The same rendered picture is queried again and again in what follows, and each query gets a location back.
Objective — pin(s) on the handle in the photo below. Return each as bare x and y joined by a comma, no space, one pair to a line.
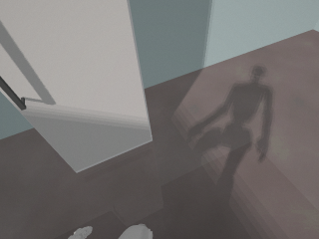
12,95

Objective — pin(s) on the fridge door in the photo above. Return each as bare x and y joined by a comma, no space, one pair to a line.
75,64

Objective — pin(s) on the robot left thigh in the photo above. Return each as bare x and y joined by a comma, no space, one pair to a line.
137,232

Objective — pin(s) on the left robot hand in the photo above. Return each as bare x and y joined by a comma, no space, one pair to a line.
82,233

